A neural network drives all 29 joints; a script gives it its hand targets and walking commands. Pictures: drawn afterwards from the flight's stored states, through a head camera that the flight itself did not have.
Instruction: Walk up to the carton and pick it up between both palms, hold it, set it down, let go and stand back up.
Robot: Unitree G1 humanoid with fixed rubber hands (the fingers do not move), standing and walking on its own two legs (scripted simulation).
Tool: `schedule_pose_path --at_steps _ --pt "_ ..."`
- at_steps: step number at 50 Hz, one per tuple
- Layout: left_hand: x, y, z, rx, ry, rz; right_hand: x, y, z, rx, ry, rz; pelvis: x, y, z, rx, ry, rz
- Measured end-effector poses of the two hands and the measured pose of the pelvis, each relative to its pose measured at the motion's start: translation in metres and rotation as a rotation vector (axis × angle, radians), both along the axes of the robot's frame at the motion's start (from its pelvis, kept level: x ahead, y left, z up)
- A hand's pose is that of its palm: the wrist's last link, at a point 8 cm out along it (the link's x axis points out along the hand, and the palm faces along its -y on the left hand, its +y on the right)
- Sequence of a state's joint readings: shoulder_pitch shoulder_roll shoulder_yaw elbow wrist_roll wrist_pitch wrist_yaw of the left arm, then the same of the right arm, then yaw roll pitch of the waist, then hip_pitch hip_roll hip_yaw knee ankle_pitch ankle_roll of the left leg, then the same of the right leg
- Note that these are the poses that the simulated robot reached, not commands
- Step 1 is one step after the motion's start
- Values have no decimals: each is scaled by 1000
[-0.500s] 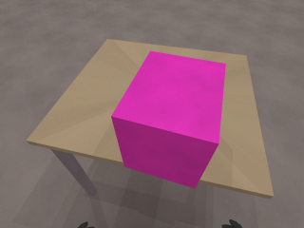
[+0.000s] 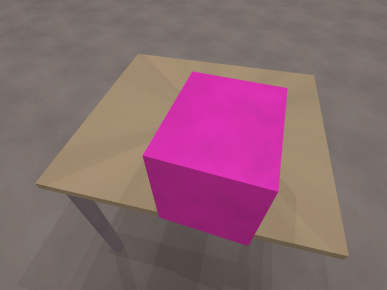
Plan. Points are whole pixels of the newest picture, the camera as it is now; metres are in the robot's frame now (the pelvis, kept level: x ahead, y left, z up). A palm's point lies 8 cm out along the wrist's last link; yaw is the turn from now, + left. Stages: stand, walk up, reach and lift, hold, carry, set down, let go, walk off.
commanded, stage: stand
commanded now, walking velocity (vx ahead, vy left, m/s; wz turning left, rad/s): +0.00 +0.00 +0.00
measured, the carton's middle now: (219, 156) +0.39 -0.05 +0.04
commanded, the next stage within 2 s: walk up in 0.76 s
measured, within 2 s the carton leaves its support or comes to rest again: neither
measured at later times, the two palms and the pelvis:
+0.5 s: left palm out of the picture -0.02 +0.20 -0.15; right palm out of the picture -0.02 -0.21 -0.14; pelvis -0.01 +0.00 +0.01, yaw +0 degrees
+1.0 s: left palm out of the picture -0.03 +0.19 -0.14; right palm out of the picture -0.03 -0.21 -0.14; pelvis -0.01 -0.01 +0.01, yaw -1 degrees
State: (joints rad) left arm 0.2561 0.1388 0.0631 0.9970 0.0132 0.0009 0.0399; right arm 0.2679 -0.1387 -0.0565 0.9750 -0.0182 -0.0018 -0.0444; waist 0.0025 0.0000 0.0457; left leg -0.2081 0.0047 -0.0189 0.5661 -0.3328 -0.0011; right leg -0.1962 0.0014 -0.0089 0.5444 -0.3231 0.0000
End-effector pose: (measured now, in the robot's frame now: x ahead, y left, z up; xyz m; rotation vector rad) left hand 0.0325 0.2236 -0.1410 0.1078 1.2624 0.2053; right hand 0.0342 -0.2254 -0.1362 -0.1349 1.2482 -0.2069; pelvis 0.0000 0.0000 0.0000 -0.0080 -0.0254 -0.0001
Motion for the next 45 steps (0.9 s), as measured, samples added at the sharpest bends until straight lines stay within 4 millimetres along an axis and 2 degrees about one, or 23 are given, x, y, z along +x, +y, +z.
schedule_pose_path --at_steps 12,23,45 --pt "-30 -15 -3 -33 99 8 -32 12 -4 32 106 -24 -1 -1 4 2 -19 -3" --pt "-47 -25 -4 -49 149 0 -54 19 -6 55 170 -29 -6 -3 6 3 -27 -4" --pt "-65 -33 -4 -58 187 -7 -72 22 -7 72 218 -20 -12 -7 7 2 -23 -3"
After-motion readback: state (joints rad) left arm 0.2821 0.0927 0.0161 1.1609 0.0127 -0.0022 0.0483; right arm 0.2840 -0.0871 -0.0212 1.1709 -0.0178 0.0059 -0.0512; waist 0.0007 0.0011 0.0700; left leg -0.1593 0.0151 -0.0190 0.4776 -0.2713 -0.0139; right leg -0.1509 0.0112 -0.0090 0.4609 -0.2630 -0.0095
